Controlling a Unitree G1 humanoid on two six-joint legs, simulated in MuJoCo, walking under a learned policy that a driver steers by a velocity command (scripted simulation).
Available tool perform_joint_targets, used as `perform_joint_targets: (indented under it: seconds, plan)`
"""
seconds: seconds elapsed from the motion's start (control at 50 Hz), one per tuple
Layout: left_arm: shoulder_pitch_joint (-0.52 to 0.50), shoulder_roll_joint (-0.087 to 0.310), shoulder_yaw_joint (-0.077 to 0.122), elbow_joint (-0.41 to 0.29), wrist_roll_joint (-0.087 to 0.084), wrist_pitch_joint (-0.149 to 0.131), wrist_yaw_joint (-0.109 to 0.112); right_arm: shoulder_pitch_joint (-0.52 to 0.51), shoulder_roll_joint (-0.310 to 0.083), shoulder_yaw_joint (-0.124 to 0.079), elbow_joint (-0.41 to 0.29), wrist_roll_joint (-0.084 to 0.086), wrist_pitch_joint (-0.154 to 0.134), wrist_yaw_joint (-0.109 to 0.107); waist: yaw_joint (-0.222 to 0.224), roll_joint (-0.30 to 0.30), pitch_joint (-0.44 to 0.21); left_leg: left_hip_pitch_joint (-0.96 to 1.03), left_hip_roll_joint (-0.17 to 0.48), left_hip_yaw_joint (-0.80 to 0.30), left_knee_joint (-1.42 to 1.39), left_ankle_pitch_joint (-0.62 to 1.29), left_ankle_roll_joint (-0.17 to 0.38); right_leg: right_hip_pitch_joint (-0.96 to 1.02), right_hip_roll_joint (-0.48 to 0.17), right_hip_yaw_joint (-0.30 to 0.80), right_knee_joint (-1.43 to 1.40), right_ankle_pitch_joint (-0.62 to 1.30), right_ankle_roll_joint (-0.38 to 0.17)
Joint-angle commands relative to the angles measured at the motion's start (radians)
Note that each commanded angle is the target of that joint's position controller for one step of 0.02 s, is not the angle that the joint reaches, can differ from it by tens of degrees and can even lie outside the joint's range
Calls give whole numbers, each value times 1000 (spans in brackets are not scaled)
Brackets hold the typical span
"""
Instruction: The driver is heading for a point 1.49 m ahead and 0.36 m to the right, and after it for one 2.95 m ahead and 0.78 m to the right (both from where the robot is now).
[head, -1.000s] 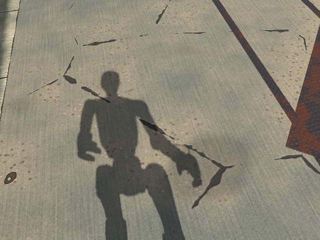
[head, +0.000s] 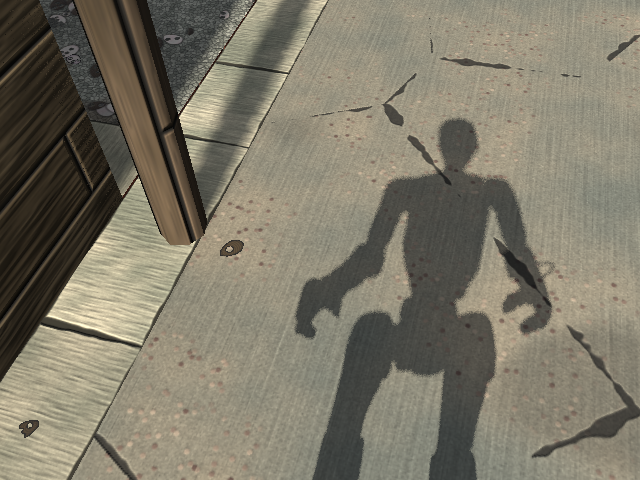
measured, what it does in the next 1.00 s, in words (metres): walks ahead, turning right: left foot, then right foot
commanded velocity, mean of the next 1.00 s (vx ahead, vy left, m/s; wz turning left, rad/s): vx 0.24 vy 0.00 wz -0.35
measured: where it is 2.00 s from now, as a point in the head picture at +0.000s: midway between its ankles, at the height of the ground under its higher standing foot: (467, 440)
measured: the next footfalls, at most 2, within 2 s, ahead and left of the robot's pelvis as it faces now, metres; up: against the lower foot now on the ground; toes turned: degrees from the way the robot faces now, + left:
left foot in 0.06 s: +0.02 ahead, +0.15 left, +0.00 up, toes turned -4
right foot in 0.50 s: +0.03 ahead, -0.11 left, +0.00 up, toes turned -13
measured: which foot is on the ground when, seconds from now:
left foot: up 0.00-0.04, down 0.06-0.48, up 0.50-0.96, down 0.98-1.00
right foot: down 0.00-0.24, up 0.26-0.48, down 0.50-0.98, up 1.00-1.00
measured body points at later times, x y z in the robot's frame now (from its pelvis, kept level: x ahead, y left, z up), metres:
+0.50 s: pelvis +0.01 -0.02 -0.02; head +0.03 -0.04 +0.43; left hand +0.18 +0.25 -0.11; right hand +0.07 -0.32 -0.14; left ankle -0.02 +0.15 -0.74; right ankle -0.01 -0.10 -0.75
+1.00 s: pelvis +0.24 -0.08 -0.02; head +0.28 -0.11 +0.42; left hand +0.34 +0.20 -0.14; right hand +0.38 -0.40 -0.09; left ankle +0.40 -0.03 -0.74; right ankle +0.00 -0.10 -0.72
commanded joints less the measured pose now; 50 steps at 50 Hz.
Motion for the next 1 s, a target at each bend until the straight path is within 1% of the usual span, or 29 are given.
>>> perform_joint_targets:
  seconds: [0.02, 0.06, 0.08, 0.1, 0.12, 0.14, 0.2, 0.24, 0.28, 0.32, 0.36, 0.4, 0.46, 0.48, 0.5, 0.52, 0.54, 0.56, 0.58, 0.6, 0.62, 0.68, 0.76, 0.82, 0.9, 0.94, 0.96, 0.98, 1.0]
  plan:
    - [-23, 179, 37, -45, -6, 4, 5, 2, -51, -10, -45, 8, -19, 1, 3, -202, -123, 73, 3, 76, -254, 125, 3, 114, -198, 173, -61, 444, -183]
    - [8, 163, 28, -28, -16, -2, 1, 29, -75, -13, -24, -7, -20, 0, -10, -164, -119, 214, 15, 54, -466, 369, 43, 57, -175, 164, -57, 378, -122]
    - [28, 150, 20, -25, 3, -17, -6, 30, -128, -21, -35, -16, -18, -8, 8, -82, -145, 302, 95, -27, -424, 572, 74, -2, -149, 133, -35, 296, -66]
    - [59, 123, 15, -16, 8, -27, -13, 23, -154, -28, -11, -22, -17, -4, 50, 61, -153, 257, 102, -21, -349, 519, 125, 8, -72, 54, -56, 137, -14]
    - [9, 137, 12, -4, 10, -28, -16, 12, -90, -15, -20, -27, -22, 6, 5, 27, -137, 218, 85, -9, -359, 405, 142, 30, -53, 36, -38, 86, 20]
    - [-36, 150, 17, -11, 1, -25, -15, 14, -79, -12, -17, -33, -26, 9, -11, 14, -100, 199, 79, -6, -371, 347, 138, -1, -40, 34, -14, 83, 27]
    - [-60, 166, 26, -29, -19, -4, -1, 49, -129, -30, -7, -25, -38, -6, -24, 74, -48, 171, 112, -27, -386, 339, 152, -94, -15, 38, 86, 127, 16]
    - [-48, 167, 33, -38, -25, 6, 2, 73, -145, -38, -5, -20, -36, -17, -26, 121, -33, 162, 192, -82, -410, 382, 207, -154, -1, 17, 180, 60, 22]
    - [-29, 155, 39, -44, -23, 16, -3, 40, -137, -38, -26, -22, -35, -29, -20, 176, -35, 145, 302, -149, -430, 489, 286, -202, -6, -14, 342, -196, 27]
    - [-42, 153, 46, -62, -30, 26, -13, 38, -140, -40, -38, -25, -43, -33, -36, 139, -38, 176, 385, -184, -463, 517, 347, -300, -51, -7, 522, -383, 27]
    - [-70, 136, 39, -81, -36, 31, -28, 35, -163, -51, -32, -2, -57, -27, -46, 85, -18, 184, 365, -150, -524, 185, 319, -320, -97, -15, 469, -306, 15]
    - [-56, 133, 35, -82, -39, 28, -45, -5, -167, -52, -38, 9, -63, -18, -34, 101, -4, 136, 316, -79, -551, 45, 282, -232, -87, -59, 359, -248, -2]
    - [127, 143, 50, -11, -37, 16, -54, -41, -147, -48, -39, 18, -65, 4, 54, 68, -50, 0, 240, 79, -414, 15, 231, 87, 11, -180, 125, -78, -25]
    - [229, 176, 69, 28, -38, 12, -49, -15, -101, -35, -35, 8, -70, 11, 84, -22, -79, -73, 189, 151, -226, 34, 196, 226, 33, -148, 65, -92, -46]
    - [329, 277, 97, 33, -42, 2, -33, -44, -31, -12, -70, -21, -81, 18, 109, -281, -83, -290, 97, 248, 190, -80, 105, 346, -179, 226, -79, -132, -138]
    - [299, 363, 96, -25, -16, -32, -45, -96, -9, -4, -145, -4, -109, 15, 84, -336, -98, -546, -42, 100, 384, -178, 79, 353, -386, 782, -272, -335, -349]
    - [263, 300, 82, -35, -7, -57, -50, -128, -78, -18, -149, 40, -132, 18, 83, -202, -41, -606, 26, 11, 460, -126, 99, 315, -428, 807, -322, -438, -382]
    - [218, 235, 62, -40, -14, -71, -45, -120, -115, -28, -138, 45, -148, 25, 54, -152, 22, -611, 68, 8, 427, -14, 122, 284, -386, 688, -301, -398, -333]
    - [187, 211, 53, -50, -20, -73, -40, -99, -118, -32, -111, 17, -156, 25, 37, -99, 36, -575, 95, 15, 376, 79, 127, 259, -326, 563, -277, -296, -282]
    - [163, 206, 49, -59, -19, -70, -31, -94, -123, -38, -100, -8, -162, 25, 25, -103, 35, -528, 106, 23, 297, 158, 120, 236, -276, 461, -271, -165, -245]
    - [171, 198, 45, -65, -14, -66, -23, -97, -121, -41, -95, -18, -163, 32, 24, -121, 20, -477, 102, 32, 247, 220, 110, 226, -237, 390, -275, -61, -222]
    - [237, 202, 48, -63, -19, -61, -2, -130, -67, -31, -104, -14, -158, 44, 33, -105, -12, -443, 59, 70, 111, 356, 70, 237, -193, 280, -268, 195, -212]
    - [282, 202, 51, -51, -21, -48, 18, -255, -18, -11, -141, -3, -161, 57, 68, -130, 15, -355, 13, 89, -138, 500, 39, 147, -150, 223, -261, 220, -183]
    - [326, 205, 56, -36, -31, -41, 23, -333, -22, -8, -168, 5, -169, 71, 92, -135, 34, -320, -2, 80, -233, 532, 43, 142, -169, 263, -237, 205, -181]
    - [316, 201, 61, -22, -28, -35, 29, -292, -53, -17, -156, 7, -182, 81, 60, -163, 23, -230, 5, 75, -292, 521, 91, 213, -221, 277, -189, 333, -156]
    - [303, 208, 66, -26, -19, -28, 26, -176, -99, -40, -129, 5, -183, 68, 1, -195, -59, -69, -37, 125, -304, 437, 139, 254, -196, 249, -39, 678, -132]
    - [288, 198, 60, -35, -13, -25, 22, -47, -130, -55, -100, 3, -181, 58, -70, -188, -160, 126, -24, 132, -317, 469, 178, 217, -149, 211, 130, 774, -106]
    - [281, 153, 42, -62, 6, -24, 19, 131, -170, -61, -80, -16, -178, 50, -139, -116, -323, 445, 137, -47, -260, 427, 251, 33, -99, 209, 398, 551, -85]
    - [454, 32, 10, -61, -15, -34, 12, 225, -230, -77, -26, -23, -173, 61, -53, 250, -481, 780, 391, -570, -358, 194, 424, -334, 84, 147, 766, -231, -12]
